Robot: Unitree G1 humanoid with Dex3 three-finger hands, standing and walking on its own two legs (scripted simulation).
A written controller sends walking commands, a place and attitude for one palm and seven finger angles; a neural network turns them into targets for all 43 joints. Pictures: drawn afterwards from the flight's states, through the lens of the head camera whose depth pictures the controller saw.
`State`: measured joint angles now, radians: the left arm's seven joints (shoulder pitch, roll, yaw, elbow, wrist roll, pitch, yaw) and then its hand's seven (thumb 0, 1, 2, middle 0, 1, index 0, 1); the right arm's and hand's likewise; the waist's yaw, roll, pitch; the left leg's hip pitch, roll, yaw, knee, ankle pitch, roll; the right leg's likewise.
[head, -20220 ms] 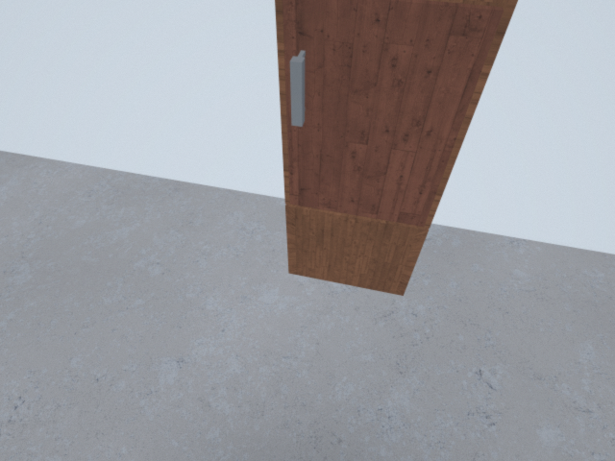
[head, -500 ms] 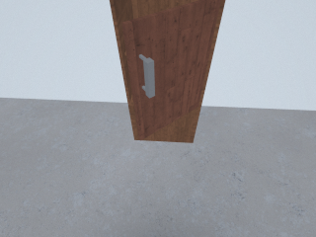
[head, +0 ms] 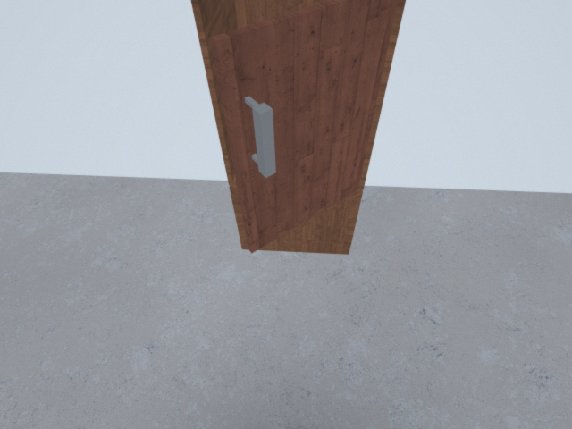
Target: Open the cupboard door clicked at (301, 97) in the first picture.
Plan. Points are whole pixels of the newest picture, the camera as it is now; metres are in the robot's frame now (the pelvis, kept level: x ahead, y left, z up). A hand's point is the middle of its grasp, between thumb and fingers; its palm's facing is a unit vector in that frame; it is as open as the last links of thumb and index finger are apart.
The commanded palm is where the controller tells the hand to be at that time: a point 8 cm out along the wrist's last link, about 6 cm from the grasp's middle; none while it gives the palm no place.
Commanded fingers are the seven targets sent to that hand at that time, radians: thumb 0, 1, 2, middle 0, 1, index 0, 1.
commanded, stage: look to check the result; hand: left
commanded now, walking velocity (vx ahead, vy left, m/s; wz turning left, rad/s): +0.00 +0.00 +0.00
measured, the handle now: (258, 137) +0.61 +0.09 +0.05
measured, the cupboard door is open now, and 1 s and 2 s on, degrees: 40 40 40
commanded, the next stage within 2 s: walk to a spot facing it in 0.30 s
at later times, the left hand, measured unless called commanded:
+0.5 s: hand out of the picture +0.09 +0.21 -0.16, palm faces -0.02 -0.95 -0.32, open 7.4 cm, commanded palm none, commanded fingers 0.00 0.90 0.90 -0.20 -0.30 -0.20 -0.30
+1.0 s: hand out of the picture +0.11 +0.15 -0.18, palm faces -0.21 -0.93 -0.29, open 7.4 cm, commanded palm none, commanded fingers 0.00 0.90 0.90 -0.20 -0.30 -0.20 -0.30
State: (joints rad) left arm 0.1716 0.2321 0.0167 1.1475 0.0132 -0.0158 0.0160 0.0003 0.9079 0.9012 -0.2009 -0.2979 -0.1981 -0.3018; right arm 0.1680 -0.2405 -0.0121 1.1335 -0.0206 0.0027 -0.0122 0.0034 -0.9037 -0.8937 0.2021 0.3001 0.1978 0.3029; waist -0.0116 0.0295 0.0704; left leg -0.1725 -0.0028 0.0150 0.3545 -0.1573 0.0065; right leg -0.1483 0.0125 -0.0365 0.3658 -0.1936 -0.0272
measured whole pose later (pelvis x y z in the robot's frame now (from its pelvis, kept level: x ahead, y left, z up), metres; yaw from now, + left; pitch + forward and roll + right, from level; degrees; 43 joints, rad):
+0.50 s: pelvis +0.01 -0.02 +0.00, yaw -1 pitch -1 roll +0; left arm 0.12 0.28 0.02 1.13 0.01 -0.02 0.01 0.00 0.91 0.90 -0.20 -0.30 -0.20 -0.30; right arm 0.11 -0.30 -0.01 1.13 -0.02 0.00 -0.01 0.00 -0.90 -0.89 0.20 0.30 0.20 0.30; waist -0.01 0.03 0.06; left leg -0.13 0.02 0.02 0.32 -0.16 -0.02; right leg -0.11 0.04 -0.03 0.33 -0.19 -0.05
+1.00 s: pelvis -0.01 -0.04 -0.03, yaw -15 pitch -1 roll +2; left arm 0.18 0.21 0.07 0.96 0.02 0.03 0.00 0.00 0.91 0.90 -0.20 -0.30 -0.20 -0.30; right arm 0.19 -0.23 -0.06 1.00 -0.02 0.06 -0.02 0.01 -0.90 -0.89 0.20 0.30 0.20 0.30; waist 0.01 0.03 0.13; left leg -0.35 0.11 0.11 0.86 -0.49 -0.05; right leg -0.33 0.03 0.01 0.68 -0.33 -0.06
